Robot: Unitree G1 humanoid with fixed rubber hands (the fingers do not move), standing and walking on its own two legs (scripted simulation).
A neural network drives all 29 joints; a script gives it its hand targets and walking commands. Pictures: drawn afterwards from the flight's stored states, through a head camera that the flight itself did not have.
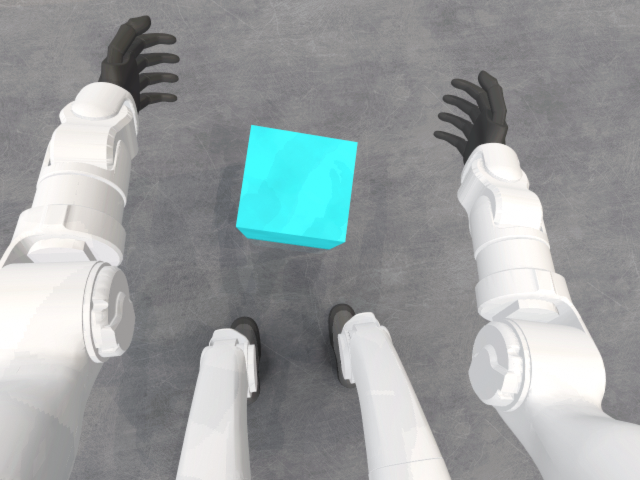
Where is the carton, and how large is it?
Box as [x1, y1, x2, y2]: [236, 125, 357, 249]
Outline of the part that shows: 251,125 236,226 248,238 328,249 343,242 345,239 357,142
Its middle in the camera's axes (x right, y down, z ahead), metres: -0.05 -0.10 +0.87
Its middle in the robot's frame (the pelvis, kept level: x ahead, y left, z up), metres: +0.50 -0.04 -0.52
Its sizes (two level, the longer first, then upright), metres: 0.210 0.200 0.250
